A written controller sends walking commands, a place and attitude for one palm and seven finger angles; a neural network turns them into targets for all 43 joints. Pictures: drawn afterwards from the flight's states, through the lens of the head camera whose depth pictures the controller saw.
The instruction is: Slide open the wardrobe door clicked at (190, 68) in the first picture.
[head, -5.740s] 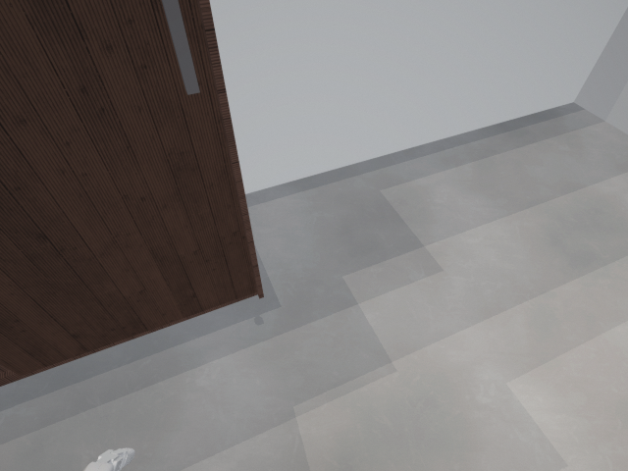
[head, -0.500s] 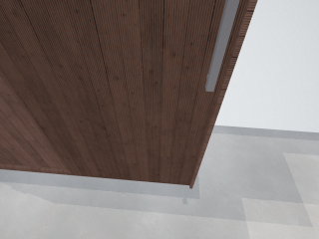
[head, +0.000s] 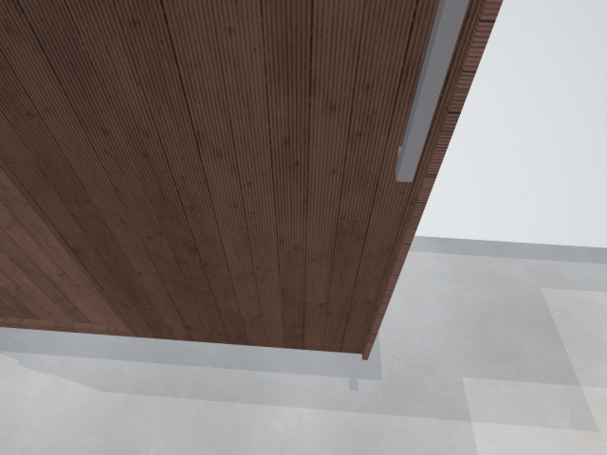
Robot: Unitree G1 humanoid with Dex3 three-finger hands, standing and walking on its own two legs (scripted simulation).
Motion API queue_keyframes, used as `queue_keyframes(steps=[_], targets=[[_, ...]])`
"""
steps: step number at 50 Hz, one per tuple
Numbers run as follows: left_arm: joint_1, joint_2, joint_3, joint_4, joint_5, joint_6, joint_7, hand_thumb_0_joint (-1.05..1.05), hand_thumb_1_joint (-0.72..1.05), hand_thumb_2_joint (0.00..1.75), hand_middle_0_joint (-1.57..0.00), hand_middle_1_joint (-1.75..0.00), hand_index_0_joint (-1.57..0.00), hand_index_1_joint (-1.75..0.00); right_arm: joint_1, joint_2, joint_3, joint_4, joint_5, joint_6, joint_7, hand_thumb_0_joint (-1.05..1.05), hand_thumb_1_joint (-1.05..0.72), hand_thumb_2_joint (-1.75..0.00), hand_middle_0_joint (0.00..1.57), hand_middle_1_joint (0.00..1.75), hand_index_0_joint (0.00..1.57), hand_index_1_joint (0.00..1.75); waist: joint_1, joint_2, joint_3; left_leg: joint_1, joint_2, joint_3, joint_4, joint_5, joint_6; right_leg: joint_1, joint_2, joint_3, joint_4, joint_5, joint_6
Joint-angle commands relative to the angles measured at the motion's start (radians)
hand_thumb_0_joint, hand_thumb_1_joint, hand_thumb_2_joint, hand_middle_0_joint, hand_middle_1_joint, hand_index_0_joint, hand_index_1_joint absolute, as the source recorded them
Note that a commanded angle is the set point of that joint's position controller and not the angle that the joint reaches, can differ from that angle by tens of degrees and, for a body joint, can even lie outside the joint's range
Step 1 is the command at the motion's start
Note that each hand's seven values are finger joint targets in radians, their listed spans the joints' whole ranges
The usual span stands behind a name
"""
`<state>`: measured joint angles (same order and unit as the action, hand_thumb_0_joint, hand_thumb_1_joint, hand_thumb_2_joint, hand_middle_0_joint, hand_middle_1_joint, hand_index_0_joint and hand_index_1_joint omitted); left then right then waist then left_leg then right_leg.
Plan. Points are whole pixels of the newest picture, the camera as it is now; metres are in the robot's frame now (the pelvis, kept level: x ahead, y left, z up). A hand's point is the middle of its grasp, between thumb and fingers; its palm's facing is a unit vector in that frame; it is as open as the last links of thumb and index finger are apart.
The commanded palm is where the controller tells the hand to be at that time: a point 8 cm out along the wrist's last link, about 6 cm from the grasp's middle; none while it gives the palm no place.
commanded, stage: come to a stop and stand still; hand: right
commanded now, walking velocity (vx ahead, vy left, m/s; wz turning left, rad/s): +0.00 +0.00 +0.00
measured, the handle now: (425, 83) +0.52 -0.12 +0.24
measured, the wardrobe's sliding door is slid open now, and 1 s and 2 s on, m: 0.00 0.00 0.00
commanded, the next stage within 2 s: look again from close up in 0.14 s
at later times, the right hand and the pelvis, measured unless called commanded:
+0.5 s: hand out of the picture +0.01 -0.19 -0.19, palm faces +0.03 +0.98 -0.19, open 7.4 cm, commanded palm none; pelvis -0.01 -0.02 -0.01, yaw +0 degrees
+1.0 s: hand out of the picture -0.12 -0.25 -0.18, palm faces +0.05 +0.97 -0.23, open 7.4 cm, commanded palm none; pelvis -0.06 -0.05 -0.01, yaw -2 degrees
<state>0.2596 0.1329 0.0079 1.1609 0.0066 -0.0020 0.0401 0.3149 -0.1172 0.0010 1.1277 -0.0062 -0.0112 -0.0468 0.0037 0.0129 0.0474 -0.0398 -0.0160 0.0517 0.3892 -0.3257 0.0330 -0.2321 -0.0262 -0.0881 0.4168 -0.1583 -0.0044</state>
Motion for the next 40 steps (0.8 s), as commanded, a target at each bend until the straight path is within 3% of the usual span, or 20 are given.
queue_keyframes(steps=[1,11,12,13,14,15,16,17,18,20,22,23,24,25,27,28,32,36,40], targets=[[0.055,0.089,0.008,-0.019,0.003,-0.013,0.0,0.0,0.9,0.9,-0.2,-0.3,-0.2,-0.3,0.093,-0.09,-0.015,-0.009,-0.002,-0.007,-0.006,0.0,-0.9,-0.9,0.2,0.3,0.2,0.3,-0.003,-0.003,0.031,-0.134,0.132,-0.092,-0.098,0.248,-0.011,0.102,-0.097,0.101,-0.036,0.178,-0.016],[0.038,0.104,0.007,-0.021,0.003,-0.013,0.001,0.0,0.9,0.9,-0.2,-0.3,-0.2,-0.3,0.081,-0.107,-0.017,-0.012,-0.002,-0.007,-0.006,0.0,-0.9,-0.9,0.2,0.3,0.2,0.3,-0.004,0.007,0.029,-0.11,0.136,-0.087,-0.097,0.314,-0.013,0.111,-0.095,0.093,-0.028,0.199,-0.014],[-0.061,0.117,0.003,-0.111,-0.002,-0.034,-0.012,0.0,0.9,0.9,-0.2,-0.3,-0.2,-0.3,0.157,-0.123,-0.007,-0.01,-0.026,-0.043,-0.039,0.0,-0.9,-0.9,0.2,0.3,0.2,0.3,-0.041,0.038,0.054,-0.177,0.192,-0.186,-0.097,0.803,-0.07,0.021,-0.07,0.045,0.23,0.169,0.001],[-0.015,0.085,-0.002,-0.164,0.005,-0.029,-0.015,0.0,0.9,0.9,-0.2,-0.3,-0.2,-0.3,0.113,-0.16,-0.021,-0.039,-0.029,-0.057,-0.039,0.0,-0.9,-0.9,0.2,0.3,0.2,0.3,0.022,0.026,0.018,-0.051,0.229,-0.141,0.003,1.146,-0.045,-0.062,-0.026,0.034,0.214,0.012,0.001],[0.078,0.075,0.002,-0.156,0.011,-0.037,-0.013,0.0,0.9,0.9,-0.2,-0.3,-0.2,-0.3,0.109,-0.175,-0.024,-0.072,-0.023,-0.061,-0.034,0.0,-0.9,-0.9,0.2,0.3,0.2,0.3,0.038,0.103,-0.124,0.062,0.223,-0.112,0.123,1.266,0.002,-0.052,-0.005,0.027,0.154,-0.055,-0.02],[0.105,0.092,0.008,-0.155,0.013,-0.039,-0.008,0.0,0.9,0.9,-0.2,-0.3,-0.2,-0.3,0.092,-0.165,-0.021,-0.092,-0.009,-0.061,-0.031,0.0,-0.9,-0.9,0.2,0.3,0.2,0.3,0.04,0.148,-0.189,0.089,0.199,-0.078,0.18,1.258,0.013,-0.015,-0.002,0.034,0.142,0.044,-0.03],[0.11,0.105,0.014,-0.162,0.009,-0.039,-0.005,0.0,0.9,0.9,-0.2,-0.3,-0.2,-0.3,0.099,-0.162,-0.026,-0.11,-0.007,-0.056,-0.028,0.0,-0.9,-0.9,0.2,0.3,0.2,0.3,0.028,0.137,-0.204,0.069,0.18,-0.079,0.196,1.168,0.014,0.007,-0.013,0.045,0.15,0.155,-0.04],[0.103,0.116,0.016,-0.169,0.007,-0.036,-0.002,0.0,0.9,0.9,-0.2,-0.3,-0.2,-0.3,0.105,-0.157,-0.028,-0.122,-0.007,-0.048,-0.026,0.0,-0.9,-0.9,0.2,0.3,0.2,0.3,0.02,0.095,-0.161,0.007,0.166,-0.08,0.186,1.03,0.015,0.017,-0.033,0.055,0.163,0.234,-0.047],[0.1,0.115,0.015,-0.175,0.008,-0.034,-0.001,0.0,0.9,0.9,-0.2,-0.3,-0.2,-0.3,0.109,-0.151,-0.026,-0.132,-0.01,-0.037,-0.024,0.0,-0.9,-0.9,0.2,0.3,0.2,0.3,0.012,0.014,-0.106,-0.055,0.153,-0.077,0.173,0.877,0.016,0.026,-0.047,0.06,0.171,0.296,-0.049],[0.076,0.121,0.015,-0.193,0.006,-0.023,0.001,0.0,0.9,0.9,-0.2,-0.3,-0.2,-0.3,0.113,-0.142,-0.028,-0.145,-0.012,-0.018,-0.02,0.0,-0.9,-0.9,0.2,0.3,0.2,0.3,-0.002,-0.033,-0.006,-0.154,0.124,-0.083,0.108,0.528,0.021,0.001,-0.078,0.102,0.153,0.298,-0.055],[0.053,0.125,0.015,-0.211,0.006,-0.017,-0.003,0.0,0.9,0.9,-0.2,-0.3,-0.2,-0.3,0.105,-0.141,-0.022,-0.158,-0.014,-0.004,-0.016,0.0,-0.9,-0.9,0.2,0.3,0.2,0.3,-0.006,-0.049,0.048,-0.197,0.103,-0.095,0.062,0.25,0.026,-0.042,-0.078,0.137,0.103,0.178,-0.057],[0.053,0.128,0.014,-0.214,0.008,-0.021,-0.007,0.0,0.9,0.9,-0.2,-0.3,-0.2,-0.3,0.11,-0.145,-0.022,-0.162,-0.019,-0.003,-0.015,0.0,-0.9,-0.9,0.2,0.3,0.2,0.3,-0.011,-0.075,0.039,-0.178,0.094,-0.082,0.068,0.241,0.022,-0.044,-0.078,0.146,0.103,0.233,-0.065],[0.05,0.139,0.016,-0.216,0.008,-0.02,-0.007,0.0,0.9,0.9,-0.2,-0.3,-0.2,-0.3,0.11,-0.152,-0.024,-0.164,-0.016,0.0,-0.014,0.0,-0.9,-0.9,0.2,0.3,0.2,0.3,-0.011,-0.034,0.006,-0.171,0.089,-0.078,0.072,0.201,0.02,-0.035,-0.083,0.156,0.106,0.217,-0.068],[0.043,0.146,0.02,-0.224,0.008,-0.017,-0.007,0.0,0.9,0.9,-0.2,-0.3,-0.2,-0.3,0.103,-0.148,-0.023,-0.172,-0.013,0.002,-0.012,0.0,-0.9,-0.9,0.2,0.3,0.2,0.3,-0.01,-0.012,0.0,-0.182,0.089,-0.081,0.059,0.143,0.018,-0.034,-0.083,0.158,0.095,0.141,-0.067],[0.038,0.154,0.023,-0.23,0.01,-0.012,-0.011,0.0,0.9,0.9,-0.2,-0.3,-0.2,-0.3,0.079,-0.152,-0.022,-0.186,-0.013,0.009,-0.007,0.0,-0.9,-0.9,0.2,0.3,0.2,0.3,-0.004,-0.031,0.047,-0.223,0.085,-0.083,0.036,-0.02,0.021,-0.082,-0.077,0.177,0.037,-0.058,-0.061],[0.028,0.159,0.026,-0.236,0.011,-0.012,-0.013,0.0,0.9,0.9,-0.2,-0.3,-0.2,-0.3,0.075,-0.158,-0.023,-0.195,-0.017,0.01,-0.005,0.0,-0.9,-0.9,0.2,0.3,0.2,0.3,-0.008,-0.06,0.075,-0.235,0.08,-0.082,0.031,-0.042,0.021,-0.103,-0.075,0.186,0.016,-0.103,-0.062],[0.021,0.187,0.035,-0.254,0.015,-0.001,-0.019,0.0,0.9,0.9,-0.2,-0.3,-0.2,-0.3,0.092,-0.179,-0.03,-0.206,-0.019,0.017,0.003,0.0,-0.9,-0.9,0.2,0.3,0.2,0.3,-0.011,-0.057,0.079,-0.25,0.066,-0.07,0.033,-0.158,0.022,-0.167,-0.077,0.238,-0.084,-0.362,-0.059],[0.014,0.216,0.043,-0.257,0.016,-0.002,-0.021,0.0,0.9,0.9,-0.2,-0.3,-0.2,-0.3,0.129,-0.188,-0.034,-0.197,-0.022,0.016,0.009,0.0,-0.9,-0.9,0.2,0.3,0.2,0.3,-0.02,-0.096,0.034,-0.222,0.053,-0.037,0.057,-0.145,0.019,-0.166,-0.094,0.268,-0.152,-0.428,-0.063],[0.004,0.227,0.046,-0.253,0.014,-0.002,-0.023,0.0,0.9,0.9,-0.2,-0.3,-0.2,-0.3,0.173,-0.199,-0.037,-0.174,-0.024,0.009,0.013,0.0,-0.9,-0.9,0.2,0.3,0.2,0.3,-0.031,-0.054,0.015,-0.2,0.062,-0.053,0.028,-0.14,0.031,-0.159,-0.084,0.263,-0.164,-0.404,-0.06]])
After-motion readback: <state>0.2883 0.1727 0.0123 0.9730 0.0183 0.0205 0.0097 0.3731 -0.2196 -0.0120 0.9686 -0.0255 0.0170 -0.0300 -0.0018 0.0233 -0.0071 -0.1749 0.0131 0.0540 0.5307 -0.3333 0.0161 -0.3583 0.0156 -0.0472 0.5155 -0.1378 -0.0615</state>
